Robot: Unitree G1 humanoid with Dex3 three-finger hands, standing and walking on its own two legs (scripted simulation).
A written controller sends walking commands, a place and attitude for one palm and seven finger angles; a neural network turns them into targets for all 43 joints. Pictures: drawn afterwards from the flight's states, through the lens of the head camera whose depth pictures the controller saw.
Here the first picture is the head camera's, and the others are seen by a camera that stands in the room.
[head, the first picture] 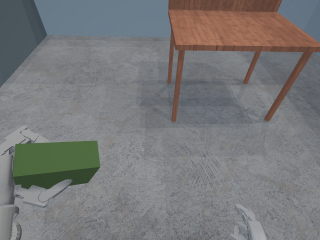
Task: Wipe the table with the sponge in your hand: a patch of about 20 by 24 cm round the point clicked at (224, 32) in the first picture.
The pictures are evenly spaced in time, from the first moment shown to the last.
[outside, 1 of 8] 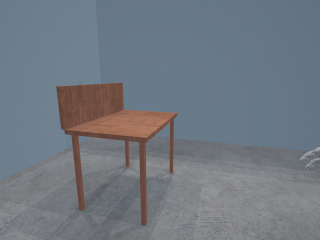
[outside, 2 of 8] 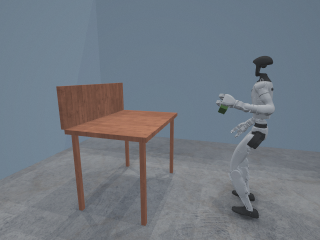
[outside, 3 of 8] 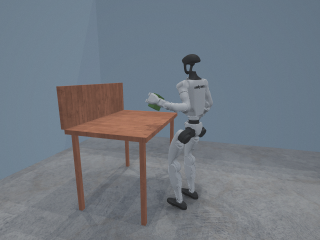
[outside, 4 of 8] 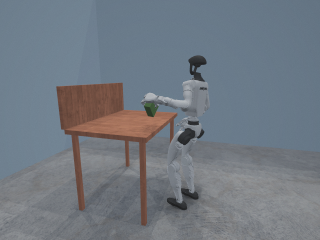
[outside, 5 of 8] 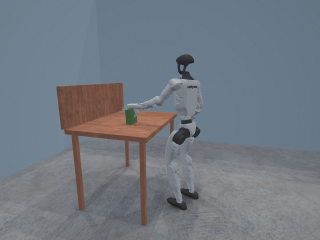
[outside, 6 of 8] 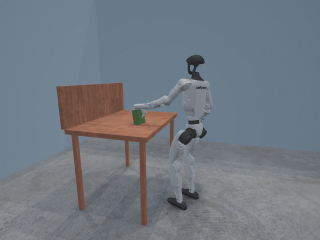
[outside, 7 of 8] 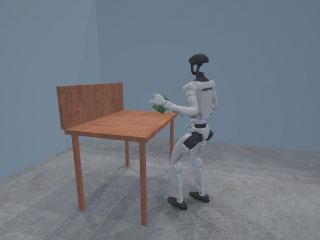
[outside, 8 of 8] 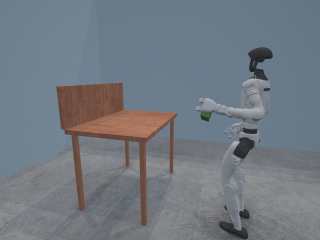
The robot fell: no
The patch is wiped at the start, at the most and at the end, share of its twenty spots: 0.00 1.00 1.00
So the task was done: yes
